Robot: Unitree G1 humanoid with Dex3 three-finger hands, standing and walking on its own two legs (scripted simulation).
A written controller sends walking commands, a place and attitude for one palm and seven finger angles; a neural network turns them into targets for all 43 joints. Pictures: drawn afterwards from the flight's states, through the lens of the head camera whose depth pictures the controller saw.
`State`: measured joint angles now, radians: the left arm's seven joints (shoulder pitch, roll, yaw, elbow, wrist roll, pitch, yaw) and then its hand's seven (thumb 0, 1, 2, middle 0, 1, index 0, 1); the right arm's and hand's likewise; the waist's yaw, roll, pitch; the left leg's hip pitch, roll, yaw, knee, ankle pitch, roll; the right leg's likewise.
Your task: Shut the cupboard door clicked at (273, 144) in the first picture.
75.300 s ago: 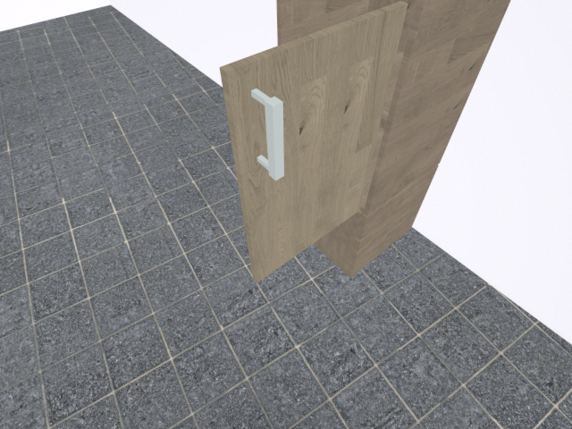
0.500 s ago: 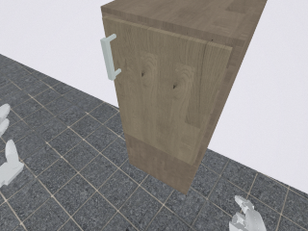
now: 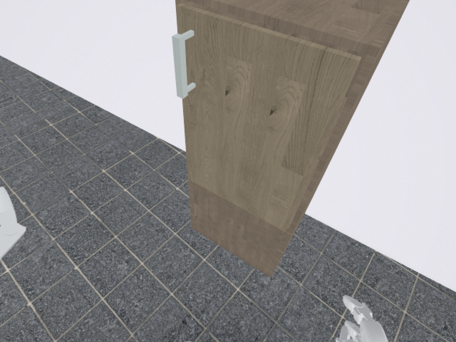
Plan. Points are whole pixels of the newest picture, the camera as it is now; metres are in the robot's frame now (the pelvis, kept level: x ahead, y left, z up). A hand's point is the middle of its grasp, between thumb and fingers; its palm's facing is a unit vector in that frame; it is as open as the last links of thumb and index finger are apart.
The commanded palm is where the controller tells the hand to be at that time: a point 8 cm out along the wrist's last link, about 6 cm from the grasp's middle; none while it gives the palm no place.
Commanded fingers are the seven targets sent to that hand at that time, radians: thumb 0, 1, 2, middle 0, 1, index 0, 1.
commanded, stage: step back with the hand held close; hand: left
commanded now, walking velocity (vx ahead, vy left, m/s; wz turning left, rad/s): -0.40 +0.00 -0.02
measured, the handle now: (185, 65) +0.67 +0.14 +0.15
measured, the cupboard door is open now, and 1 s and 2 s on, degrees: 1 1 1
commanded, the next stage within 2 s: stop stepping back and stand still in 0.94 s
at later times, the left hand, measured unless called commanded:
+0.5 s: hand out of the picture +0.16 +0.28 +0.19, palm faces +0.47 -0.76 -0.44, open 7.4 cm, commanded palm +0.11 +0.30 +0.19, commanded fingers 0.00 0.90 0.90 -0.20 -0.30 -0.20 -0.30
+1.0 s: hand out of the picture +0.08 +0.30 +0.18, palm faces +0.42 -0.84 -0.35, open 7.4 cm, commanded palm +0.01 +0.33 +0.19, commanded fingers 0.00 0.90 0.90 -0.20 -0.30 -0.20 -0.30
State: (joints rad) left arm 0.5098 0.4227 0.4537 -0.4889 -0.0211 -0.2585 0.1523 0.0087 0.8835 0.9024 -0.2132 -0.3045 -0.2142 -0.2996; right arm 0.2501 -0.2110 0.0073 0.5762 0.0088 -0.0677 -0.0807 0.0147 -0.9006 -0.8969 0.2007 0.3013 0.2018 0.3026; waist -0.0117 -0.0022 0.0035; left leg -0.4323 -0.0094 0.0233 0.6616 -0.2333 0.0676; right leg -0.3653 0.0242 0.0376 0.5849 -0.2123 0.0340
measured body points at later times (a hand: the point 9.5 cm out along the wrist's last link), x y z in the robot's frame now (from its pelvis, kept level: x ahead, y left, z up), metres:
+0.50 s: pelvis -0.03 +0.00 +0.01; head -0.01 +0.03 +0.45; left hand +0.13 +0.31 +0.21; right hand +0.14 -0.23 -0.07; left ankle +0.07 +0.08 -0.72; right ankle -0.15 -0.14 -0.71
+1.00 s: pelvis -0.13 +0.03 +0.01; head -0.13 +0.08 +0.45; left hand +0.05 +0.35 +0.20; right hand +0.01 -0.23 -0.06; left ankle +0.07 +0.08 -0.72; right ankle -0.18 -0.12 -0.70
